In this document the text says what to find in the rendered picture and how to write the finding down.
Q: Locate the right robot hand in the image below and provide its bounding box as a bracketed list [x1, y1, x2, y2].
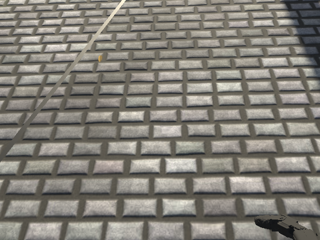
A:
[254, 214, 319, 240]

